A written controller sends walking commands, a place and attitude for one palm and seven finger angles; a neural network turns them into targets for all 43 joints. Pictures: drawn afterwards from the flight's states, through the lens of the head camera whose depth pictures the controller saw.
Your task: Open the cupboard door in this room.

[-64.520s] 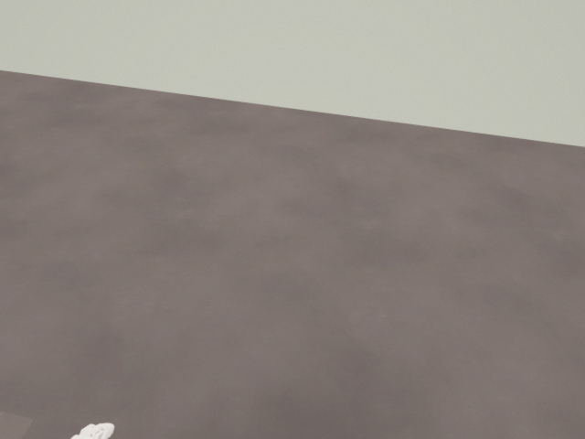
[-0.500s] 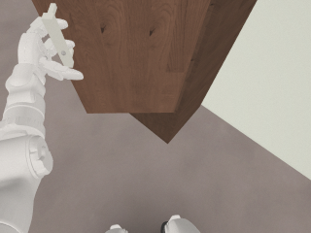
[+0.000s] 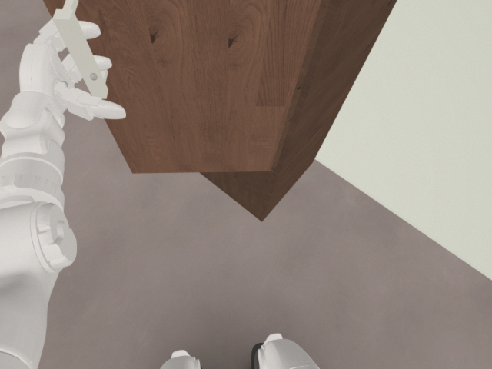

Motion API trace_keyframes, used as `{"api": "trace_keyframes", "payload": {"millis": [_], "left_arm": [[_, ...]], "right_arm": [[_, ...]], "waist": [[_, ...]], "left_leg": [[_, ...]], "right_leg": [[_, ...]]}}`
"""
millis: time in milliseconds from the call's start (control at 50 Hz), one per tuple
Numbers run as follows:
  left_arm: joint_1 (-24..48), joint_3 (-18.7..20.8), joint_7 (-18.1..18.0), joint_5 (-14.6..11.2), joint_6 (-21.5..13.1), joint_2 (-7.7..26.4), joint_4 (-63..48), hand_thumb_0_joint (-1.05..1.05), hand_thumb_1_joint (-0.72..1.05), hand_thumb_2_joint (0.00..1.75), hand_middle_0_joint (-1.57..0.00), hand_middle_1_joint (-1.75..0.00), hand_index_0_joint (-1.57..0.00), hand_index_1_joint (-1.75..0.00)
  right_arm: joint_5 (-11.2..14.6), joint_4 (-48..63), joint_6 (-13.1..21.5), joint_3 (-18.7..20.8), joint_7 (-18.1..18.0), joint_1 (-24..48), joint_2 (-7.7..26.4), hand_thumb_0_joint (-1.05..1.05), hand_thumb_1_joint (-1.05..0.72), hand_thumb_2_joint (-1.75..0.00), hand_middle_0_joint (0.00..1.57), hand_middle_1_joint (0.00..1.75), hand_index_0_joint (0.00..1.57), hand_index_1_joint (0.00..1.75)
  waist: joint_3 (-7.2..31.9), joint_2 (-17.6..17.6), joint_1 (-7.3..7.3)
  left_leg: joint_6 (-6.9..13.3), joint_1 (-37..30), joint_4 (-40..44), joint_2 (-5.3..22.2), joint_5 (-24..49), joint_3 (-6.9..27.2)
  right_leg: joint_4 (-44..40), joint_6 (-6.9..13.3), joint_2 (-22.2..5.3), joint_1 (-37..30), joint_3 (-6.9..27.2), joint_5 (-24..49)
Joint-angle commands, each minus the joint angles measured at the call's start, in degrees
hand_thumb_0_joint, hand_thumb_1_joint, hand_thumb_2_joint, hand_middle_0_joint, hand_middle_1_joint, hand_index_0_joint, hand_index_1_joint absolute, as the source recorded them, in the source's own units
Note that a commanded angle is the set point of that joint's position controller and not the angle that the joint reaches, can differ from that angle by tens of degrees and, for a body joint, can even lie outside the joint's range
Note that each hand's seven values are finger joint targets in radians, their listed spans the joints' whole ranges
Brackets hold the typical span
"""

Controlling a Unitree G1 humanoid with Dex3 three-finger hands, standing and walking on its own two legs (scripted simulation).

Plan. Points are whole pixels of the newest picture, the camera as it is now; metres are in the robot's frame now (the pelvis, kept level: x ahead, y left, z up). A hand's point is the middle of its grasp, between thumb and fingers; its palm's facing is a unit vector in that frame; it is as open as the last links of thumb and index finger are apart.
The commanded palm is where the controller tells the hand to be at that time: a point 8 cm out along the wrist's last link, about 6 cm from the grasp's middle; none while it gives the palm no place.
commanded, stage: close the thumb around the handle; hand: left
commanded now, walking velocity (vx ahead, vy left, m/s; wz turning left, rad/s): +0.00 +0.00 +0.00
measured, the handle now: (87, 50) +0.60 +0.18 +0.12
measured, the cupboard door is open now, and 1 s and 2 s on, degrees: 43 45 86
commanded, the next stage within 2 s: pull the door open along its arc in 0.68 s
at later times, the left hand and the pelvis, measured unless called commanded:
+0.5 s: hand (91, 73) +0.55 +0.17 +0.12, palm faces -0.06 -1.00 -0.02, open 7.2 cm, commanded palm +0.53 +0.21 +0.12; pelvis +0.01 +0.01 +0.00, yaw -1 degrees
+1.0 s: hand (99, 82) +0.53 +0.16 +0.12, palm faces -0.05 -1.00 -0.03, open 5.7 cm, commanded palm +0.48 +0.21 +0.12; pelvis +0.01 +0.00 +0.00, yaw -1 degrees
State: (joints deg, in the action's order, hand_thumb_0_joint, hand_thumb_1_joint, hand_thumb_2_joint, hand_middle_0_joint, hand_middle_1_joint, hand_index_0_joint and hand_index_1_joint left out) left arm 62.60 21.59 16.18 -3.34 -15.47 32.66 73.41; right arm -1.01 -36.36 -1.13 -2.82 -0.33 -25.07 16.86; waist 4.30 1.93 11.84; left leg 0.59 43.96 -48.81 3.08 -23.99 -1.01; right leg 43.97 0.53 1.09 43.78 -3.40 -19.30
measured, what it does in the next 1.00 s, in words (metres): stands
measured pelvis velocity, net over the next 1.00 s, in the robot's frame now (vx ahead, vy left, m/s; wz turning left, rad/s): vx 0.01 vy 0.00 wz -0.02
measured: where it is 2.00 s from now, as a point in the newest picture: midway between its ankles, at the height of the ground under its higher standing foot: outside the picture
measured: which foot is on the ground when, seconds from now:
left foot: down 0.00-1.00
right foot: down 0.00-1.00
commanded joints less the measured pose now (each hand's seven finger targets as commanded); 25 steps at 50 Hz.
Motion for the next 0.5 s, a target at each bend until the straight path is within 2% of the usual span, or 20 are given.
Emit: {"api": "trace_keyframes", "payload": {"millis": [0, 20, 40, 80, 100, 120, 160, 180, 200, 220, 260, 280, 300, 320, 360, 380, 400, 440, 460, 480], "left_arm": [[30.1, 1.61, -0.3, -0.18, -4.11, 15.8, -12.76, 0.0, -0.39, 0.35, -0.31, -1.21, -0.31, -1.21], [29.51, 2.67, -0.35, -0.02, -4.19, 17.4, -12.15, 0.0, -0.33, 0.37, -0.31, -1.22, -0.31, -1.22], [30.09, 1.84, -0.14, -0.2, -4.21, 16.48, -12.56, 0.0, -0.28, 0.4, -0.32, -1.22, -0.32, -1.22], [30.04, 2.91, 0.22, -0.67, -5.04, 16.99, -14.75, 0.0, -0.16, 0.44, -0.32, -1.24, -0.32, -1.24], [27.78, 2.81, 0.45, -0.71, -4.79, 16.32, -13.61, 0.0, -0.11, 0.47, -0.33, -1.24, -0.33, -1.24], [27.97, 1.65, 0.72, -1.01, -4.35, 14.76, -13.42, 0.0, -0.05, 0.49, -0.33, -1.25, -0.33, -1.25], [26.15, 3.42, 0.83, -1.13, -3.7, 16.73, -12.35, 0.0, 0.06, 0.54, -0.34, -1.26, -0.34, -1.26], [27.26, 2.1, 0.97, -0.91, -3.43, 15.69, -13.27, 0.0, 0.12, 0.56, -0.34, -1.27, -0.34, -1.27], [26.7, 1.42, 0.88, -0.73, -3.09, 14.54, -12.87, 0.0, 0.17, 0.59, -0.35, -1.27, -0.35, -1.27], [27.27, 2.04, 0.57, -0.89, -2.98, 15.15, -13.21, 0.0, 0.23, 0.61, -0.35, -1.28, -0.35, -1.28], [28.66, 2.32, 0.38, -1.36, -3.66, 15.03, -15.78, 0.0, 0.34, 0.66, -0.36, -1.29, -0.36, -1.29], [28.39, 3.01, 0.33, -1.28, -3.97, 15.69, -16.67, 0.0, 0.4, 0.68, -0.36, -1.3, -0.36, -1.3], [26.13, 2.9, 0.36, -1.28, -3.91, 15.02, -15.54, 0.0, 0.45, 0.71, -0.37, -1.3, -0.37, -1.3], [25.85, 2.61, 0.33, -1.33, -3.81, 14.67, -14.75, 0.0, 0.51, 0.73, -0.37, -1.31, -0.37, -1.31], [24.79, 2.68, 0.21, -1.4, -4.0, 14.51, -15.78, 0.0, 0.62, 0.78, -0.38, -1.32, -0.38, -1.32], [25.5, 2.21, 0.14, -1.23, -3.91, 14.11, -16.05, 0.0, 0.68, 0.8, -0.38, -1.33, -0.38, -1.33], [24.24, 2.23, 0.02, -1.18, -3.72, 13.71, -15.5, 0.0, 0.73, 0.83, -0.39, -1.33, -0.39, -1.33], [24.56, 0.93, -0.08, -1.26, -3.39, 12.13, -15.72, 0.0, 0.84, 0.88, -0.4, -1.34, -0.4, -1.34], [26.38, -0.29, -0.07, -1.66, -3.94, 10.46, -18.11, 0.0, 0.9, 0.9, -0.4, -1.35, -0.4, -1.35], [25.06, 1.82, -0.42, -1.45, -3.87, 12.52, -17.11, 0.0, 0.9, 0.9, -0.4, -1.35, -0.4, -1.35]], "right_arm": [[0.1, 2.18, 1.12, 3.68, -0.96, -11.57, 9.7, 0.0, -0.9, -0.9, 0.2, 0.3, 0.2, 0.3], [0.08, 2.13, 1.13, 3.72, -1.01, -11.7, 9.9, 0.0, -0.9, -0.9, 0.2, 0.3, 0.2, 0.3], [0.08, 2.23, 1.2, 3.63, -0.93, -11.69, 9.85, 0.0, -0.9, -0.9, 0.2, 0.3, 0.2, 0.3], [-0.08, 2.29, 1.28, 3.93, -0.83, -12.2, 9.9, 0.0, -0.9, -0.9, 0.2, 0.3, 0.2, 0.3], [-0.03, 2.44, 1.2, 3.97, -0.83, -12.31, 9.89, 0.0, -0.9, -0.9, 0.2, 0.3, 0.2, 0.3], [0.01, 2.25, 1.11, 3.93, -0.68, -12.2, 9.77, 0.0, -0.9, -0.9, 0.2, 0.3, 0.2, 0.3], [0.04, 2.42, 0.76, 3.95, -0.81, -12.71, 10.12, 0.0, -0.9, -0.9, 0.2, 0.3, 0.2, 0.3], [0.11, 2.28, 0.63, 3.99, -0.69, -12.5, 10.02, 0.0, -0.9, -0.9, 0.2, 0.3, 0.2, 0.3], [0.03, 2.23, 0.51, 4.01, -0.62, -12.56, 9.89, 0.0, -0.9, -0.9, 0.2, 0.3, 0.2, 0.3], [-0.06, 2.11, 0.45, 4.06, -0.6, -12.79, 10.05, 0.0, -0.9, -0.9, 0.2, 0.3, 0.2, 0.3], [-0.19, 2.34, 0.54, 4.21, -0.61, -12.9, 10.0, 0.0, -0.9, -0.9, 0.2, 0.3, 0.2, 0.3], [-0.28, 2.08, 0.52, 4.4, -0.44, -13.2, 9.97, 0.0, -0.9, -0.9, 0.2, 0.3, 0.2, 0.3], [-0.2, 2.16, 0.42, 4.39, -0.37, -12.97, 9.8, 0.0, -0.9, -0.9, 0.2, 0.3, 0.2, 0.3], [-0.19, 1.92, 0.32, 4.34, -0.3, -12.93, 9.79, 0.0, -0.9, -0.9, 0.2, 0.3, 0.2, 0.3], [-0.14, 2.4, 0.2, 4.45, -0.25, -12.97, 9.85, 0.0, -0.9, -0.9, 0.2, 0.3, 0.2, 0.3], [-0.18, 2.12, 0.12, 4.45, -0.07, -12.73, 9.68, 0.0, -0.9, -0.9, 0.2, 0.3, 0.2, 0.3], [-0.17, 2.1, -0.04, 4.54, 0.02, -12.85, 9.68, 0.0, -0.9, -0.9, 0.2, 0.3, 0.2, 0.3], [-0.12, 2.24, -0.21, 4.57, 0.04, -12.47, 9.63, 0.0, -0.9, -0.9, 0.2, 0.3, 0.2, 0.3], [-0.16, 2.46, 0.0, 4.6, 0.09, -12.44, 9.42, 0.0, -0.9, -0.9, 0.2, 0.3, 0.2, 0.3], [-0.24, 2.11, -0.07, 4.81, 0.12, -12.65, 9.59, 0.0, -0.9, -0.9, 0.2, 0.3, 0.2, 0.3]], "waist": [[26.04, 6.08, 1.52], [26.07, 5.52, 1.23], [26.39, 7.01, 1.43], [30.8, 7.77, 0.8], [30.5, 7.13, 0.39], [29.26, 7.12, 0.96], [28.33, 5.27, 0.39], [28.39, 7.19, 0.8], [27.28, 7.26, 0.82], [27.02, 5.96, 1.03], [28.47, 7.36, 1.03], [30.96, 7.84, 0.5], [29.95, 8.0, 0.16], [28.08, 6.53, 0.46], [28.44, 6.79, 0.2], [28.41, 7.97, 0.26], [27.92, 7.1, -0.02], [26.55, 7.12, 0.53], [27.5, 8.4, 0.7], [28.58, 8.56, -0.05]], "left_leg": [[1.45, -14.7, 3.84, -2.3, 19.76, 2.67], [1.43, -14.41, 3.58, -2.13, 19.99, 2.72], [1.3, -14.95, 3.74, -2.2, 20.34, 2.66], [1.08, -18.1, 3.27, -2.03, 23.65, 3.08], [0.99, -17.98, 3.2, -1.97, 24.53, 3.14], [1.1, -17.54, 3.26, -1.96, 24.66, 2.72], [1.29, -16.1, 3.48, -1.92, 24.46, 2.82], [1.1, -16.93, 3.62, -1.88, 24.17, 2.75], [1.06, -17.22, 3.61, -1.76, 24.31, 2.91], [1.18, -16.95, 3.66, -1.68, 23.71, 2.92], [1.1, -18.74, 3.52, -1.69, 26.05, 3.07], [0.86, -19.99, 3.32, -1.62, 27.75, 3.24], [0.73, -19.75, 3.2, -1.62, 28.55, 3.11], [0.76, -18.96, 3.36, -1.5, 27.87, 3.11], [0.95, -19.5, 3.32, -1.51, 29.3, 3.06], [0.69, -19.76, 3.44, -1.47, 29.17, 3.09], [0.67, -19.66, 3.47, -1.44, 29.43, 3.21], [0.66, -19.67, 3.73, -1.36, 28.73, 3.2], [0.66, -21.37, 3.52, -1.39, 30.58, 3.41], [0.42, -22.13, 3.24, -1.22, 31.29, 3.54]], "right_leg": [[-3.21, 0.31, 1.49, -12.29, 2.26, 19.44], [-3.14, 0.31, 1.57, -12.4, 2.36, 19.36], [-3.11, 0.36, 1.59, -12.23, 2.31, 19.51], [-2.47, 0.5, 1.82, -13.16, 2.08, 21.79], [-2.36, 0.56, 1.83, -12.85, 1.87, 22.12], [-2.7, 0.42, 1.87, -12.89, 1.95, 22.94], [-2.67, 0.61, 2.01, -13.72, 1.72, 22.95], [-2.83, 0.41, 1.86, -12.57, 1.77, 22.36], [-2.94, 0.48, 1.88, -11.42, 1.48, 21.71], [-3.17, 0.36, 1.96, -11.57, 1.54, 21.28], [-2.84, 0.65, 2.13, -12.01, 1.44, 22.88], [-2.62, 0.59, 2.13, -12.7, 1.52, 24.02], [-2.56, 0.66, 2.1, -12.47, 1.4, 24.47], [-2.69, 0.57, 2.2, -12.23, 1.27, 24.1], [-2.58, 0.73, 2.24, -12.42, 1.19, 24.88], [-2.64, 0.54, 2.13, -12.06, 1.26, 24.63], [-2.56, 0.63, 2.18, -12.03, 1.07, 24.55], [-2.81, 0.52, 2.15, -11.1, 0.94, 23.55], [-2.62, 0.71, 2.2, -10.89, 0.86, 24.18], [-2.56, 0.68, 2.23, -10.78, 0.91, 24.17]]}}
